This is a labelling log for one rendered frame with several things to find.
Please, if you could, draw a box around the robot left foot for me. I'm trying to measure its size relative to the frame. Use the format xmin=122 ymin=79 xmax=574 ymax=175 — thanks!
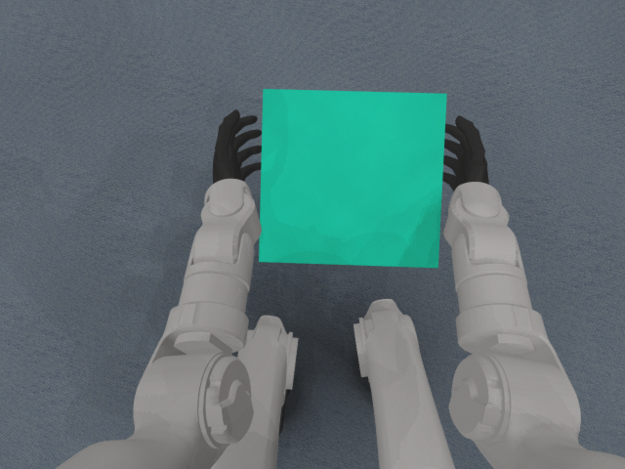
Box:
xmin=278 ymin=389 xmax=290 ymax=436

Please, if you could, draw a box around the robot left upper arm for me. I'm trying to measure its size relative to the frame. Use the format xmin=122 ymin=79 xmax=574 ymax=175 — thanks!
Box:
xmin=56 ymin=352 xmax=254 ymax=469

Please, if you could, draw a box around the robot left forearm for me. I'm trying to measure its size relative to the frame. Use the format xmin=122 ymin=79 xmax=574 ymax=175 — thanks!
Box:
xmin=133 ymin=179 xmax=262 ymax=424

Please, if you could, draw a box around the carton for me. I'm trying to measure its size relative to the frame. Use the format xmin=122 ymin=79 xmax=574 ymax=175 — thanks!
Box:
xmin=259 ymin=89 xmax=447 ymax=268

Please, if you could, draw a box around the left robot hand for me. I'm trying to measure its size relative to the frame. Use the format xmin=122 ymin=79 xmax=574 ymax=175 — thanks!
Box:
xmin=213 ymin=109 xmax=262 ymax=184

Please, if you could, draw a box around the robot right forearm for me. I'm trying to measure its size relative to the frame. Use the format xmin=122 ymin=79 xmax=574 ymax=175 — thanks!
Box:
xmin=443 ymin=182 xmax=581 ymax=435

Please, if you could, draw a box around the robot right upper arm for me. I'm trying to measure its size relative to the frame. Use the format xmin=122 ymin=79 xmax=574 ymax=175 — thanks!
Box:
xmin=448 ymin=352 xmax=625 ymax=469

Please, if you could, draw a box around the robot left thigh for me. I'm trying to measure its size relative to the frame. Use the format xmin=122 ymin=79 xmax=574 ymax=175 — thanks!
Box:
xmin=211 ymin=325 xmax=299 ymax=469

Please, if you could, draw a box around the right robot hand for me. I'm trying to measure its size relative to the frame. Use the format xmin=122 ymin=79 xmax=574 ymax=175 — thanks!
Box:
xmin=442 ymin=115 xmax=489 ymax=191

